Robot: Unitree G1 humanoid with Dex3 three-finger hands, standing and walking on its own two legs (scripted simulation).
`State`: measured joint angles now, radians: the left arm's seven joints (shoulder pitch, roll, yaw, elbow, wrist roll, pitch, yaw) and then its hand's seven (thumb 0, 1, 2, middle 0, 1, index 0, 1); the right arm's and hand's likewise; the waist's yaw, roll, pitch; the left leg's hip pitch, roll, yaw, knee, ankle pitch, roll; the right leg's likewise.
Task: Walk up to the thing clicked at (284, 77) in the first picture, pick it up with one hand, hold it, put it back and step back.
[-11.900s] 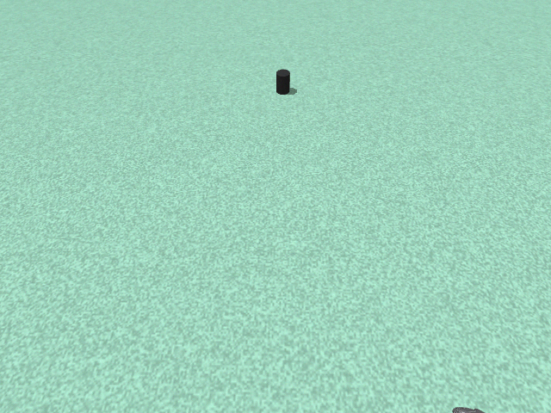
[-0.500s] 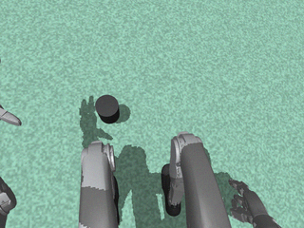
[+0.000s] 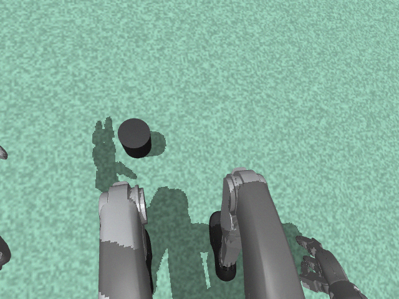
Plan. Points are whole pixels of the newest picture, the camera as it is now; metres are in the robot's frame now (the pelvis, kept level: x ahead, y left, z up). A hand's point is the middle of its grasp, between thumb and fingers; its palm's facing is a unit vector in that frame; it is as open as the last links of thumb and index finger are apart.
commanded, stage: approach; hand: left
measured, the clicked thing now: (136, 139) +0.48 +0.13 -0.33
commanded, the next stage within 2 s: close in in 0.48 s
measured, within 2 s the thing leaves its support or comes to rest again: neither
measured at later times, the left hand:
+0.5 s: hand (76, 131) +0.46 +0.25 -0.19, palm faces -0.12 -0.99 +0.02, open 17.4 cm
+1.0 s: hand (112, 140) +0.46 +0.18 -0.27, palm faces -0.15 -0.99 +0.00, open 17.6 cm
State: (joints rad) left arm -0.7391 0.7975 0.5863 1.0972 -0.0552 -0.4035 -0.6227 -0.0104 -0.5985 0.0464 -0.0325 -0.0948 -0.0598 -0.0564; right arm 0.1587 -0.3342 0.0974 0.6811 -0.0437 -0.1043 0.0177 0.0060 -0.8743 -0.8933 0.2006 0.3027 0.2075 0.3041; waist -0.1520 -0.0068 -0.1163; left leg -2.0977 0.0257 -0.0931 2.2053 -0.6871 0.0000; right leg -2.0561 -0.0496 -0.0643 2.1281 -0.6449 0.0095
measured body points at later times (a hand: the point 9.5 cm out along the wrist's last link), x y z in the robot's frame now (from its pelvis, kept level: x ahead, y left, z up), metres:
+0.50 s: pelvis -0.01 +0.01 -0.08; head +0.25 +0.11 +0.28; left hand +0.46 +0.30 -0.19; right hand +0.11 -0.27 -0.15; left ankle +0.08 +0.12 -0.36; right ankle +0.11 -0.13 -0.36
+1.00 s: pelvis -0.02 +0.02 -0.10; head +0.25 +0.15 +0.23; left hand +0.47 +0.24 -0.27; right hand +0.09 -0.26 -0.14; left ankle +0.08 +0.12 -0.36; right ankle +0.11 -0.13 -0.36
